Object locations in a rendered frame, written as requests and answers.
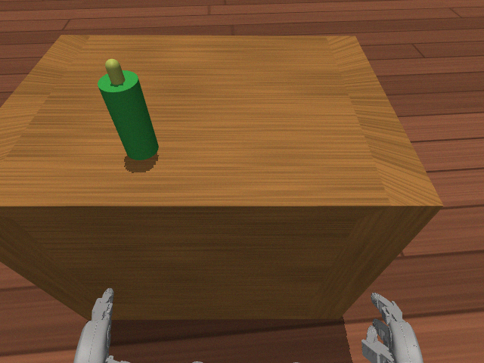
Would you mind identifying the bottle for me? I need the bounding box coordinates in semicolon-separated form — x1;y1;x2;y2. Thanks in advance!
98;59;159;160

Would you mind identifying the left robot hand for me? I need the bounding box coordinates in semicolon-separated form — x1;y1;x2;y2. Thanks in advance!
73;288;130;363

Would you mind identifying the right robot hand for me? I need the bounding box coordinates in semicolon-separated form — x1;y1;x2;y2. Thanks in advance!
361;293;424;363

